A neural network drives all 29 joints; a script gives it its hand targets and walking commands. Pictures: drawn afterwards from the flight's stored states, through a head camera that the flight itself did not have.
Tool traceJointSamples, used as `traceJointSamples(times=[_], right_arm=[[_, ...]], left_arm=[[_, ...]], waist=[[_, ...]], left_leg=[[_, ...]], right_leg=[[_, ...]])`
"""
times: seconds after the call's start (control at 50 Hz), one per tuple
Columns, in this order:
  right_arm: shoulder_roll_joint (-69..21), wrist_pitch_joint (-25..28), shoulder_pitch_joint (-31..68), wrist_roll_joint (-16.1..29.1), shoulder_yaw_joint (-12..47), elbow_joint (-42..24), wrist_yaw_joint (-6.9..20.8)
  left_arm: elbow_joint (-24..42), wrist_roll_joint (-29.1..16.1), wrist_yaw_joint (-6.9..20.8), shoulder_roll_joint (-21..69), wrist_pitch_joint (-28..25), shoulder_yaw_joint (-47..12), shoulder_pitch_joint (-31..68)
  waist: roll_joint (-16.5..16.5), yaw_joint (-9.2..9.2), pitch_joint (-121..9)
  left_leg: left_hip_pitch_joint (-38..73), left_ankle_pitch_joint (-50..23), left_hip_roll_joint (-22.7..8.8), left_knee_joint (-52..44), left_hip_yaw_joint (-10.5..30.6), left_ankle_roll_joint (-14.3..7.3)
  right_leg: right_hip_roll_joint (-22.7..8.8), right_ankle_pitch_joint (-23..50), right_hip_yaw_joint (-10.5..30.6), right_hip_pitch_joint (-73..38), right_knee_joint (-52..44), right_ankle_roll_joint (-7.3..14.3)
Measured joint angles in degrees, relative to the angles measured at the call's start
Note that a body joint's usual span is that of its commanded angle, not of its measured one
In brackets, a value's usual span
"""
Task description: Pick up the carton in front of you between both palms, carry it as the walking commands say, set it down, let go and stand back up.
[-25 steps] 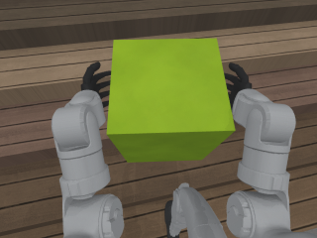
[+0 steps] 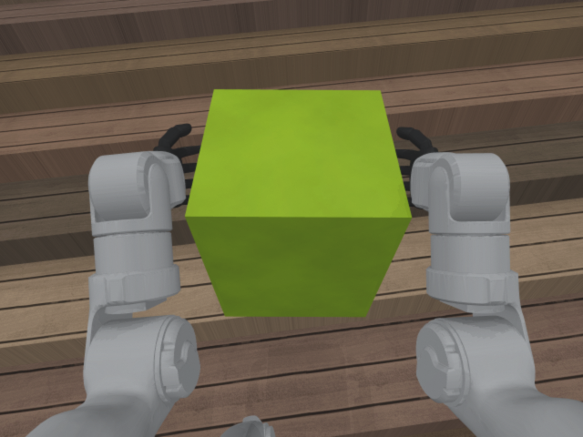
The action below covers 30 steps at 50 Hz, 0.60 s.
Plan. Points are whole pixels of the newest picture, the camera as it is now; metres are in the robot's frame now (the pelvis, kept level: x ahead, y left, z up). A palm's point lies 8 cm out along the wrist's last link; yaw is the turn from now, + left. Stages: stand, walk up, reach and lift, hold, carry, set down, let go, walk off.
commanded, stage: carry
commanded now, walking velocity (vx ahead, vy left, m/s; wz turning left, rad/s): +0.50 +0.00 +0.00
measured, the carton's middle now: (296, 212) +0.40 +0.00 +0.13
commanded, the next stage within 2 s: none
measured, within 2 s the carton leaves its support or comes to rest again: neither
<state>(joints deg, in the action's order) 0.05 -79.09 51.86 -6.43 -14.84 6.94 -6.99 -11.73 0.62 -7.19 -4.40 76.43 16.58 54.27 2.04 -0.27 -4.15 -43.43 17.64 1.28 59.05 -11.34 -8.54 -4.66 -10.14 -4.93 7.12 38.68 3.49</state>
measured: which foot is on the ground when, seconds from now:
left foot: down 0.00-0.48, up 0.50-0.94, down 0.96-1.00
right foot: up 0.00-0.44, down 0.46-1.00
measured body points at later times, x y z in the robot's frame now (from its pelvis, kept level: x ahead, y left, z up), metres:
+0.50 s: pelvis +0.29 -0.06 +0.11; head +0.31 -0.04 +0.56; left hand +0.68 +0.11 +0.27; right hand +0.69 -0.19 +0.28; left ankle +0.12 +0.07 -0.60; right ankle +0.44 -0.16 -0.53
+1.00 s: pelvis +0.58 +0.00 +0.23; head +0.59 -0.01 +0.68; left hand +0.97 +0.14 +0.41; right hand +0.96 -0.17 +0.40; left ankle +0.70 +0.11 -0.42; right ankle +0.44 -0.16 -0.50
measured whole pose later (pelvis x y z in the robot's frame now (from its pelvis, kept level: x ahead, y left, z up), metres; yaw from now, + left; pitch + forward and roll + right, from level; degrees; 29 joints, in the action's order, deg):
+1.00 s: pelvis +0.58 +0.00 +0.23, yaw -1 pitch +5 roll +3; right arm 1.0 -78.3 51.2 -5.1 -13.9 10.4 -6.7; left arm -9.7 3.6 -7.4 -2.1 77.2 17.1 50.7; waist 0.5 -1.7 -4.8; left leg -46.9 20.7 -3.1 61.5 -8.4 -6.4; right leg -11.3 -10.7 -8.1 7.0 28.3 -0.3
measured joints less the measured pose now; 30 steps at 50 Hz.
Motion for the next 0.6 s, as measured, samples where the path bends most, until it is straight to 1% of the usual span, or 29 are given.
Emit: traceJointSamples(times=[0.02, 0.04, 0.06, 0.08, 0.1, 0.14, 0.18, 0.24, 0.3, 0.34, 0.36, 0.38, 0.4, 0.44, 0.46, 0.48, 0.5, 0.52, 0.54, 0.56, 0.58, 0.6], right_arm=[[0.1, 0.1, 0.6, 0.5, 0.8, 1.7, -0.7], [0.1, 0.3, 0.7, 1.1, 1.5, 3.2, -1.1], [0.2, 0.3, 0.2, 1.9, 2.2, 3.9, -1.5], [0.5, 0.1, -0.7, 2.9, 2.6, 4.0, -1.8], [0.8, -0.2, -1.3, 3.8, 2.9, 3.8, -2.2], [1.6, -0.3, -1.3, 5.9, 3.0, 3.3, -3.0], [2.0, 0.2, 0.2, 7.5, 2.6, 2.9, -4.2], [1.7, 1.6, 3.0, 7.9, 1.3, 2.5, -5.2], [0.9, 2.4, 4.6, 6.7, -0.2, 3.4, -4.9], [0.6, 2.4, 4.6, 5.8, -0.7, 4.1, -4.1], [0.7, 2.2, 4.4, 5.3, -0.8, 4.5, -3.6], [0.7, 2.0, 4.1, 4.9, -0.9, 4.9, -3.1], [0.7, 1.7, 3.8, 4.4, -1.0, 5.2, -2.6], [0.7, 1.0, 2.8, 3.3, -1.7, 5.7, -1.8], [0.8, 0.6, 2.0, 2.7, -2.3, 5.6, -1.3], [1.2, 0.5, 1.1, 2.2, -2.9, 5.5, -0.8], [1.5, 0.8, 0.7, 1.8, -3.6, 5.6, -0.2], [1.9, 1.1, 0.4, 1.3, -4.3, 5.6, 0.5], [1.9, 1.4, 0.0, 0.8, -4.9, 5.5, 1.0], [1.6, 1.4, -0.7, 0.3, -5.3, 4.9, 1.2], [1.1, 1.3, -1.5, -0.2, -5.7, 3.8, 1.3], [0.5, 1.1, -2.3, -0.6, -6.0, 2.4, 1.3]], left_arm=[[-0.9, 0.6, 0.6, -0.4, 0.3, 0.5, 0.2], [-1.7, 1.5, 1.2, -0.4, 0.5, 1.2, 0.2], [-2.1, 2.3, 1.5, -0.1, 0.7, 2.0, -0.2], [-1.8, 3.3, 1.7, 0.7, 1.2, 2.7, -0.7], [-1.1, 4.3, 1.8, 1.6, 1.7, 3.4, -1.2], [0.9, 5.8, 1.8, 3.0, 2.5, 4.7, -1.3], [3.0, 6.8, 2.0, 3.6, 2.6, 5.6, -0.5], [5.3, 7.9, 2.0, 3.7, 1.8, 6.2, 1.3], [5.8, 8.1, 2.2, 3.3, 1.7, 6.3, 1.8], [5.3, 8.3, 2.2, 3.1, 2.0, 5.6, 1.7], [4.7, 8.3, 2.1, 3.0, 2.1, 5.1, 1.6], [4.1, 8.3, 2.0, 2.9, 2.3, 4.5, 1.4], [3.3, 8.2, 1.9, 2.8, 2.4, 3.9, 1.2], [1.0, 7.4, 1.4, 2.6, 2.3, 2.4, 0.9], [-0.4, 6.9, 1.0, 2.7, 1.9, 1.3, 0.7], [-1.4, 6.3, 0.6, 3.0, 1.2, 0.1, 0.1], [-1.9, 5.6, 0.0, 3.3, 0.5, -1.1, -0.3], [-2.2, 4.9, -0.7, 3.7, -0.3, -2.0, -0.9], [-1.9, 4.1, -1.3, 4.0, -0.9, -2.8, -1.9], [-1.2, 3.3, -1.9, 4.3, -1.2, -3.6, -3.3], [-0.1, 2.5, -2.3, 4.4, -1.4, -4.0, -4.6], [1.0, 1.6, -2.8, 4.5, -1.5, -4.2, -5.5]], waist=[[0.1, -2.17, 0.5], [0.1, -4.19, 1.2], [0.0, -6.05, 1.8], [-0.4, -7.59, 2.3], [-0.9, -8.76, 3.0], [-2.2, -10.35, 4.7], [-3.0, -11.2, 6.3], [-2.6, -11.12, 6.8], [-1.5, -10.35, 5.0], [-1.0, -9.29, 3.7], [-0.9, -8.46, 3.2], [-1.0, -7.41, 2.6], [-1.3, -6.22, 2.0], [-1.7, -3.37, 0.7], [-1.5, -1.38, 0.4], [-2.2, 1.52, 0.9], [-2.7, 3.83, 2.1], [-2.9, 5.78, 3.4], [-3.3, 7.36, 4.5], [-3.8, 8.43, 5.5], [-4.1, 9.05, 6.3], [-4.1, 9.35, 7.1]], left_leg=[[1.9, 0.9, 0.6, -1.5, -0.2, 0.0], [3.8, 2.1, 1.0, -3.2, -0.3, 0.1], [6.1, 2.4, 1.3, -5.7, -0.1, 0.6], [8.6, 2.0, 1.5, -8.9, 0.2, 1.3], [11.2, 1.2, 1.5, -12.4, 0.6, 2.0], [16.2, -0.8, 1.0, -19.2, 1.4, 2.8], [20.6, -1.8, 0.3, -24.5, 1.9, 2.8], [25.6, -1.7, -0.5, -29.5, 2.5, 3.3], [29.9, -0.2, -0.8, -32.5, 3.7, 4.3], [33.6, 1.0, -1.3, -34.9, 4.9, 5.3], [35.8, 1.4, -1.9, -36.7, 5.5, 5.9], [38.2, 1.4, -2.7, -39.1, 5.9, 6.6], [40.4, 1.1, -3.7, -41.7, 6.1, 7.2], [43.3, 0.2, -5.9, -43.9, 5.5, 7.6], [43.2, -0.3, -7.0, -41.2, 4.9, 7.7], [41.6, -0.9, -8.8, -34.6, 4.6, 7.6], [36.8, -2.1, -9.0, -21.5, 7.6, 8.0], [30.7, -2.6, -7.0, -5.5, 11.7, 8.2], [25.0, -3.3, -4.4, 9.2, 14.6, 7.8], [20.2, -3.9, -2.2, 20.6, 15.9, 7.1], [15.9, -4.2, -0.6, 28.7, 16.1, 6.2], [11.9, -4.5, 0.3, 34.0, 15.7, 5.2]], right_leg=[[1.4, -0.6, 3.7, 5.5, 16.0, -1.2], [3.8, -1.6, 6.8, 10.9, 31.3, -1.5], [6.1, -2.5, 8.5, 15.4, 43.4, -1.2], [7.7, -3.2, 8.9, 19.3, 51.7, -0.5], [8.8, -3.8, 8.7, 23.0, 56.8, 0.4], [9.2, -4.6, 7.2, 29.6, 59.8, 1.7], [8.1, -6.6, 5.4, 35.4, 57.8, 2.3], [5.4, -9.7, 3.3, 42.9, 53.4, 2.5], [2.4, -14.9, 2.7, 51.0, 59.4, 2.6], [0.6, -17.7, 2.7, 55.6, 61.9, 2.4], [-0.4, -18.1, 2.2, 57.0, 59.9, 2.2], [-1.1, -17.8, 1.3, 57.4, 54.8, 2.0], [-1.5, -16.3, -0.1, 56.5, 47.4, 2.2], [-0.4, -10.9, -2.9, 51.7, 32.8, 3.2], [0.8, -7.7, -4.0, 47.4, 25.7, 3.5], [2.5, -7.9, -5.0, 43.3, 21.9, 2.9], [3.0, -7.9, -6.1, 41.2, 21.2, 3.3], [3.1, -7.6, -6.7, 39.3, 20.3, 4.3], [3.3, -7.0, -7.0, 37.1, 18.5, 5.1], [3.7, -6.4, -7.1, 34.5, 16.0, 4.2], [3.9, -5.9, -7.1, 32.0, 13.2, 2.7], [4.1, -5.6, -7.1, 29.6, 10.5, 1.7]])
